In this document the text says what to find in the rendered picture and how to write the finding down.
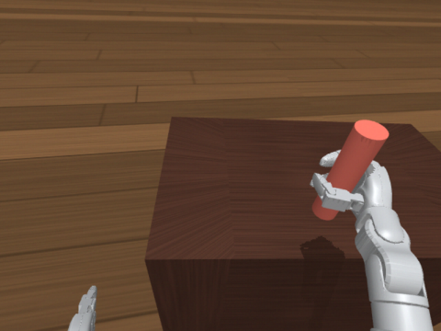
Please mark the can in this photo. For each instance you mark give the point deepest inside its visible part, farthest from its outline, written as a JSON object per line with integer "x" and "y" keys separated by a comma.
{"x": 362, "y": 145}

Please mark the left robot hand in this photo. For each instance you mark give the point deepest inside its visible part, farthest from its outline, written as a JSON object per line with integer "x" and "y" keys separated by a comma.
{"x": 85, "y": 319}

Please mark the right robot arm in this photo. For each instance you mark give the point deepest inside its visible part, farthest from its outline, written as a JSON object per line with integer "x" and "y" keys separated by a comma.
{"x": 394, "y": 275}

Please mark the right robot hand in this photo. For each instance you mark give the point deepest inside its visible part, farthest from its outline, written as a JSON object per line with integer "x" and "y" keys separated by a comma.
{"x": 373, "y": 189}

